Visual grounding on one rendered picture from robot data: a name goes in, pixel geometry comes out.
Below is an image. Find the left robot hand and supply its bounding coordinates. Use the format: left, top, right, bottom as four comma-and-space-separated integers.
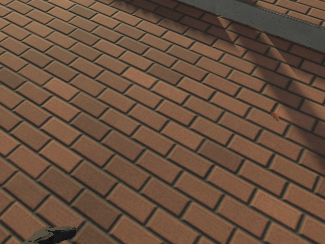
20, 226, 76, 244

